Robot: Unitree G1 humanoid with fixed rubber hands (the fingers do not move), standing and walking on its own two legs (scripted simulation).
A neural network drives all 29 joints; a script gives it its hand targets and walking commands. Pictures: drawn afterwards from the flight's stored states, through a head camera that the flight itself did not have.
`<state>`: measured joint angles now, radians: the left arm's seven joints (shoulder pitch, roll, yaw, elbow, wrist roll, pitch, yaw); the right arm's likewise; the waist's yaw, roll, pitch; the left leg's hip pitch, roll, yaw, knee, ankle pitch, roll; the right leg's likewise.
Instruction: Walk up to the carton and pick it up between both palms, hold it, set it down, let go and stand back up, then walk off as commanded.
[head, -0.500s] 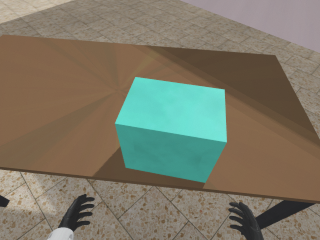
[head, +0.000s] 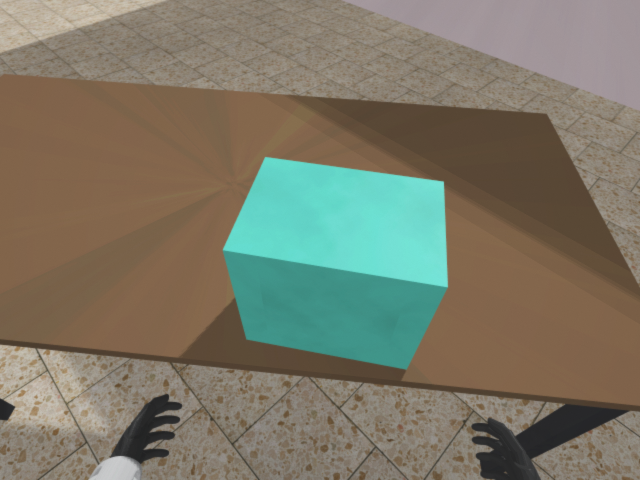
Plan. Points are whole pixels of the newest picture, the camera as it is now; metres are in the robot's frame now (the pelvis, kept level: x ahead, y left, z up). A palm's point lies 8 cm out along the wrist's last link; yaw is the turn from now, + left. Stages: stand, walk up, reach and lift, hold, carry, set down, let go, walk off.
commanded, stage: stand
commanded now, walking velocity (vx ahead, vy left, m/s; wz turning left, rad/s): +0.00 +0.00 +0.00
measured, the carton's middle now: (337, 266) +0.39 +0.00 +0.03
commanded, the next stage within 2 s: walk off in 0.74 s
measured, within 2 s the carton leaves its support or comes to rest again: neither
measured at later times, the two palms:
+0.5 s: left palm out of the picture +0.07 +0.33 -0.10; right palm out of the picture +0.05 -0.29 -0.11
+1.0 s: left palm out of the picture +0.06 +0.34 -0.11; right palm out of the picture +0.04 -0.30 -0.11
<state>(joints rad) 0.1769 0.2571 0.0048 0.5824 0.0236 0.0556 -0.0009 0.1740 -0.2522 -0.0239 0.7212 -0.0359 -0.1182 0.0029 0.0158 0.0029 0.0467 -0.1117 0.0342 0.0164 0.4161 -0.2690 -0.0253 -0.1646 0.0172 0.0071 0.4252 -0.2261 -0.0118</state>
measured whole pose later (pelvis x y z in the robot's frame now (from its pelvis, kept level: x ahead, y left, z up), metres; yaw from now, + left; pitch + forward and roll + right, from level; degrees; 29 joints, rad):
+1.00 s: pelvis -0.03 +0.02 +0.00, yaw -1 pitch -1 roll +0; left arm 0.15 0.40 0.03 0.99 0.00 0.01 -0.01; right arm 0.14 -0.41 -0.04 1.01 -0.01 0.00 0.02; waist -0.01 0.00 0.07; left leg -0.19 0.00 0.04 0.45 -0.24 0.01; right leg -0.26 -0.01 0.05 0.47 -0.19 0.00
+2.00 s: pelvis -0.27 +0.00 -0.02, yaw -5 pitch -2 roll +1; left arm 0.18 0.41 0.04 0.77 0.03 0.04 0.00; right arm 0.18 -0.47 -0.07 0.79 0.00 0.05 -0.03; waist 0.01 0.02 0.20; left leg -0.49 -0.11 -0.14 1.16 -0.55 0.01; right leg -0.31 0.04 0.10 0.68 -0.32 -0.01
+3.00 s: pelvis -0.62 -0.04 -0.03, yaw +0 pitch -5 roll +2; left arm 0.11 0.45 0.07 0.80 -0.01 0.07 0.02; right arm 0.22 -0.46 -0.06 0.85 -0.02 0.03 0.00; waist -0.02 -0.02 0.21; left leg -0.24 -0.05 -0.06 0.69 -0.36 -0.01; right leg -0.51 0.06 0.13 0.95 -0.46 0.00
